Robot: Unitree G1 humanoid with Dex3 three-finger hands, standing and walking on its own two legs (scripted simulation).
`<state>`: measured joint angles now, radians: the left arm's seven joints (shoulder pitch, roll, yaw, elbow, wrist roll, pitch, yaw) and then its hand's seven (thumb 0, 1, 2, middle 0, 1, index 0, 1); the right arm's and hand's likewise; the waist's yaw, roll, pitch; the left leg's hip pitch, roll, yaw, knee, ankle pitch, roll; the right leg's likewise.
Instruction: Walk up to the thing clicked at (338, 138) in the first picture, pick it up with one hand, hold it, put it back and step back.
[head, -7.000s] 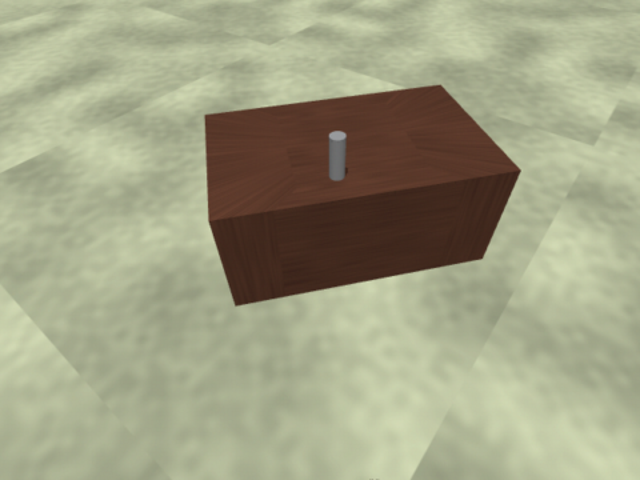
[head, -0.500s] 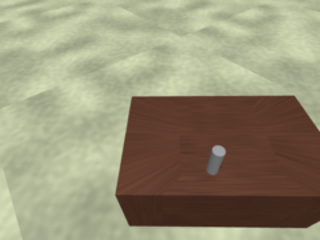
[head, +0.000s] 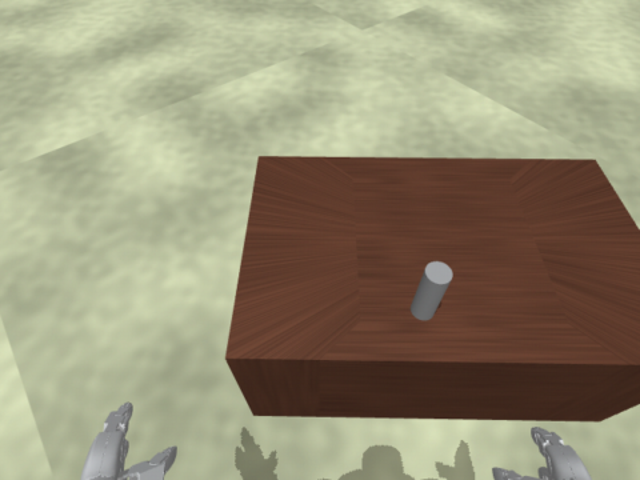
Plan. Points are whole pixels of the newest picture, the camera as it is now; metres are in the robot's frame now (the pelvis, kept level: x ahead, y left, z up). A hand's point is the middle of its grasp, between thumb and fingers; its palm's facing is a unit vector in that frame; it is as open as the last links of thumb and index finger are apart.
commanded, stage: go down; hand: right
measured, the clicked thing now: (430, 292) +0.51 -0.21 -0.24
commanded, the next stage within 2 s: none
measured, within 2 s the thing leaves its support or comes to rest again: neither
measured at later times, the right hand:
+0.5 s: hand (532, 465) +0.18 -0.26 -0.13, palm faces +0.07 +0.94 -0.32, open 17.4 cm
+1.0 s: hand (543, 462) +0.19 -0.27 -0.12, palm faces +0.08 +0.95 -0.31, open 17.6 cm
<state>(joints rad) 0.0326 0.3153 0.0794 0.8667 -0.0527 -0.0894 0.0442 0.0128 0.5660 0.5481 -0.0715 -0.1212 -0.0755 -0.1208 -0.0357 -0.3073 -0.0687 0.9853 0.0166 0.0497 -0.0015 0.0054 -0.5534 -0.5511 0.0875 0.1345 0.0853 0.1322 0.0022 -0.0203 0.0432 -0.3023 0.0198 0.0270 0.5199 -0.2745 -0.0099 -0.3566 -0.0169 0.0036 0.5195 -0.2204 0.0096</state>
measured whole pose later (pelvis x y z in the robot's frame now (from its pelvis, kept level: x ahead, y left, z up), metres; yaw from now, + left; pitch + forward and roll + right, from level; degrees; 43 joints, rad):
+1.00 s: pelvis +0.03 +0.00 -0.04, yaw +0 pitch +11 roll +1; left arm 0.37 0.27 0.06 0.34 -0.03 -0.07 0.09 -0.01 -0.52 0.04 -0.06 -0.05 -0.06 -0.05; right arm 0.31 -0.38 -0.19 0.26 0.02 0.43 0.11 -0.01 0.58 -0.04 0.03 0.06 0.04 0.06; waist 0.01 -0.02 -0.13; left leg -0.56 0.01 0.04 0.87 -0.49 -0.01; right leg -0.64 -0.03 0.03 0.91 -0.46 0.01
